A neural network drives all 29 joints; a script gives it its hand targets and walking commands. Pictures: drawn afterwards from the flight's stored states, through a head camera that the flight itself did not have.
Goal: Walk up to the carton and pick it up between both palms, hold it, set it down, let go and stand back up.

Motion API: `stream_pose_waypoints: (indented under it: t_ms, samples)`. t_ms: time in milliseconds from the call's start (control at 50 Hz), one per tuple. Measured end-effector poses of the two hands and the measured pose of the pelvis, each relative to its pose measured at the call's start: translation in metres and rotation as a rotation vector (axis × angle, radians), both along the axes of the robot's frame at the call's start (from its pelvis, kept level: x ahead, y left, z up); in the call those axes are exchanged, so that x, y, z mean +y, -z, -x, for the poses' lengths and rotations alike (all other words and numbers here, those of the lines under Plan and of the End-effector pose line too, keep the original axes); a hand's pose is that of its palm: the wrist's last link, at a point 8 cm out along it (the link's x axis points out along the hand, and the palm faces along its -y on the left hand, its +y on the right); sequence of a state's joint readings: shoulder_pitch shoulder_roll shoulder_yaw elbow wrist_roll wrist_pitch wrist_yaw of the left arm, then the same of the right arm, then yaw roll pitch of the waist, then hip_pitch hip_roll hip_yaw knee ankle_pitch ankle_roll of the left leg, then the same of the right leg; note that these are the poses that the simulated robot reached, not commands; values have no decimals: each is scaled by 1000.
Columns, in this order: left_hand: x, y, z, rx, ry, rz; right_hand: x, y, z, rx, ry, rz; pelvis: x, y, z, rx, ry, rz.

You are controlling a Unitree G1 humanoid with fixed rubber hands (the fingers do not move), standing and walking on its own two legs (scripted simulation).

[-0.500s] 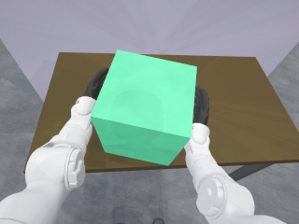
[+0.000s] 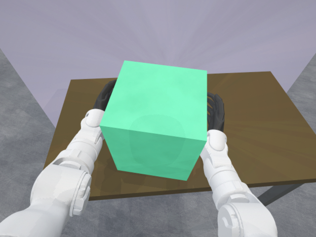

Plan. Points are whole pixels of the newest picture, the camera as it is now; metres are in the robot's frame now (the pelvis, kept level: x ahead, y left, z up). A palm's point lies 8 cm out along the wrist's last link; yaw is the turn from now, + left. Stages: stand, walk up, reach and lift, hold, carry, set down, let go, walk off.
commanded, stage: reach and lift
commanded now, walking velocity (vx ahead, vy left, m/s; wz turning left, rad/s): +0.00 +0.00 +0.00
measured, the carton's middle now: (157, 125) +0.39 -0.02 +0.05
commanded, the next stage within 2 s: hold in 1.94 s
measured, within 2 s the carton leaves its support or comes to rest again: neither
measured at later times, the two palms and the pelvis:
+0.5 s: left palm (78, 99) +0.38 +0.16 +0.17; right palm (216, 99) +0.36 -0.14 +0.17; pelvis -0.01 +0.01 +0.01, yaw +1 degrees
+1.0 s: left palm (91, 98) +0.36 +0.12 +0.19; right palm (237, 96) +0.35 -0.18 +0.19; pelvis -0.03 +0.00 +0.01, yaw -1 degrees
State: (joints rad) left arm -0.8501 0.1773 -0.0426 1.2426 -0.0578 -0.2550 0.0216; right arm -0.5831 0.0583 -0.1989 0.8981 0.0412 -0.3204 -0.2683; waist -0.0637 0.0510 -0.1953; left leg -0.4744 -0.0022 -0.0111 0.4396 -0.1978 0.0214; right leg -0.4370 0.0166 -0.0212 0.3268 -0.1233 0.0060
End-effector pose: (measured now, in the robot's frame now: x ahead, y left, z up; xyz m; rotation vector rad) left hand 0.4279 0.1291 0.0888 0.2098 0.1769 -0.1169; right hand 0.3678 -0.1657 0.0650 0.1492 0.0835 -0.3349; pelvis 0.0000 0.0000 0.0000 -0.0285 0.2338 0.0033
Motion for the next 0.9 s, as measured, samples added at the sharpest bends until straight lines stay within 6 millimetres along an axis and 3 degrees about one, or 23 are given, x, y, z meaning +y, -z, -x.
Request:
stream_pose_waypoints:
  t_ms: [200, 320, 480, 620, 760, 900]
  samples:
    - [8, -53, 14, -85, -37, 84, 4, -76, 2, -83, -34, 47, 1, -5, -8, -166, -9, -2]
    - [16, -78, 23, -47, -72, 127, 11, -103, 4, -34, -59, 117, 3, -7, -1, -290, -6, -3]
    - [30, -79, 41, -4, -130, 141, 24, -109, 7, 1, -113, 110, 9, -6, 10, -339, -17, -1]
    - [33, -77, 56, 11, -161, 120, 27, -98, 15, 15, -135, 81, 13, -5, 20, -340, -24, -3]
    - [20, -76, 65, 46, -171, 78, 15, -87, 24, 52, -139, 51, 13, -5, 28, -322, -14, -7]
    - [1, -94, 71, 22, -198, 70, -4, -103, 24, 30, -156, 35, 7, -5, 29, -312, 2, -12]
